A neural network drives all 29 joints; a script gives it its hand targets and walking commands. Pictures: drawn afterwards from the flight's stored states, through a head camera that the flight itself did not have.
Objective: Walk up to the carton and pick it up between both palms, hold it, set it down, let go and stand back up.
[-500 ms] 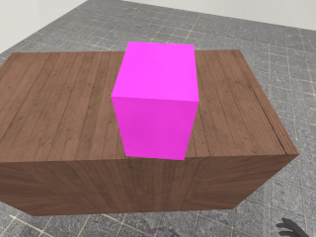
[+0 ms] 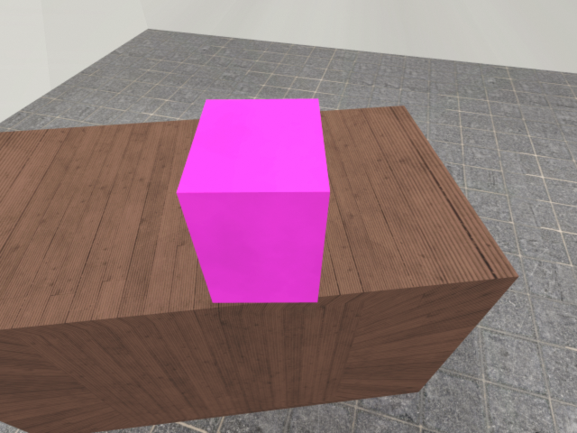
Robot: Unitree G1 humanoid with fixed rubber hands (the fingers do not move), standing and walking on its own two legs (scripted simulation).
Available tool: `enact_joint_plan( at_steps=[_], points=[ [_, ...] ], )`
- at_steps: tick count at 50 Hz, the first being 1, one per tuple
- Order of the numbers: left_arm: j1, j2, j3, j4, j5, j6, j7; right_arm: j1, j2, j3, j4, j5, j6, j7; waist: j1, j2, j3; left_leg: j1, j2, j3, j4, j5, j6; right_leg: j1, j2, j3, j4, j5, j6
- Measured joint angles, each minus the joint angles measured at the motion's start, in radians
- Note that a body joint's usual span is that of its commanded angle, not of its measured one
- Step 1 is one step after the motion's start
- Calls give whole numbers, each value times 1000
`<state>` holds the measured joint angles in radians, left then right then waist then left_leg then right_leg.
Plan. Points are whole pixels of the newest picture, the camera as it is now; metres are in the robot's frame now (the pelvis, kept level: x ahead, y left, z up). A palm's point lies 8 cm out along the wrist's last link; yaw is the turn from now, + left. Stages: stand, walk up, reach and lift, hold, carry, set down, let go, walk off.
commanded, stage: walk up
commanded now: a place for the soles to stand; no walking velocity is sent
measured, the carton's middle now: (263, 204) +0.47 +0.05 +0.06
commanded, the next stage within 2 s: reach and lift in 1.86 s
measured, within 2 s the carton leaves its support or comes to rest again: neither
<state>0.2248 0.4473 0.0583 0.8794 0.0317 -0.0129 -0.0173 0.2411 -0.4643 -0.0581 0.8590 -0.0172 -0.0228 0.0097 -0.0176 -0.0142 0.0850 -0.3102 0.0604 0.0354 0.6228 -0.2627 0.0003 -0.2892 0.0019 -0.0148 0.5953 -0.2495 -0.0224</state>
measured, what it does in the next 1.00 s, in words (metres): stands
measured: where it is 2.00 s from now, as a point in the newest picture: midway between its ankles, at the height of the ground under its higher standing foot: outside the picture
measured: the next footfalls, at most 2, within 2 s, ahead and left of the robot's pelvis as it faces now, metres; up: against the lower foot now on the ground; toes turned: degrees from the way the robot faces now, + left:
none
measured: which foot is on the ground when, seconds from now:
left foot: down 0.00-1.00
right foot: down 0.00-1.00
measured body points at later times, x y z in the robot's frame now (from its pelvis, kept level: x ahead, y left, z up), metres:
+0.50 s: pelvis +0.04 +0.01 +0.01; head +0.03 +0.02 +0.46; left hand +0.16 +0.33 -0.09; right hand +0.16 -0.32 -0.08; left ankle +0.02 +0.13 -0.73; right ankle +0.05 -0.12 -0.73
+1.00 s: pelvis +0.04 -0.01 +0.02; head +0.04 +0.00 +0.47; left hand +0.14 +0.32 -0.09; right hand +0.17 -0.32 -0.09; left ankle +0.02 +0.13 -0.73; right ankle +0.05 -0.12 -0.73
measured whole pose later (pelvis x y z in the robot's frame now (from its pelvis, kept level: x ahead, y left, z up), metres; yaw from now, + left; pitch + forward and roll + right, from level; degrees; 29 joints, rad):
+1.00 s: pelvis +0.04 -0.01 +0.02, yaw +3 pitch -2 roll +0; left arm 0.07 0.42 0.03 1.03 0.01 -0.01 -0.02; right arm 0.09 -0.41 0.00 1.03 -0.01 -0.03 -0.01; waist 0.02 -0.01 0.04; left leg -0.13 0.00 -0.07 0.40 -0.24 -0.02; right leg -0.17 -0.01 -0.05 0.41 -0.21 -0.01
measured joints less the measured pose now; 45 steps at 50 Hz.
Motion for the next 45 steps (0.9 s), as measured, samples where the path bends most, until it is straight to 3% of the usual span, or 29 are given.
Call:
enact_joint_plan(
  at_steps=[4,6,9,11,14,21,45],
  points=[
    [9,-21,-11,16,9,9,1,-1,29,12,29,8,19,0,32,-5,-48,-27,-45,-49,103,-179,9,-8,-7,4,-5,-14,-11],
    [2,-31,-17,14,6,4,2,-9,33,15,36,10,18,0,48,1,-57,-20,-64,-67,137,-183,19,-6,-9,15,-32,7,-11],
    [-28,-39,-21,7,-2,-10,5,-15,32,22,43,11,5,-8,44,24,-49,9,-65,-88,98,-185,20,2,-8,-1,-58,20,6],
    [-50,-31,-22,3,-8,-9,4,-17,37,29,50,9,-6,-13,37,26,-39,49,-60,-78,-3,-159,18,-3,-13,-12,-45,9,12],
    [-82,-8,-17,5,-23,2,3,-26,61,34,76,0,-20,-21,38,-18,-12,104,-87,-59,-104,9,3,-1,-45,1,1,-22,21],
    [-108,-19,-30,38,-28,4,2,-50,59,53,102,7,-24,-20,36,-21,-59,139,-66,-66,-117,-37,-5,65,-22,1,-86,1,30],
    [-147,-30,-35,145,-25,9,3,-160,54,59,163,11,-12,-18,40,8,-44,189,-62,-94,-223,19,-15,122,-20,-28,-183,40,21]
  ],
)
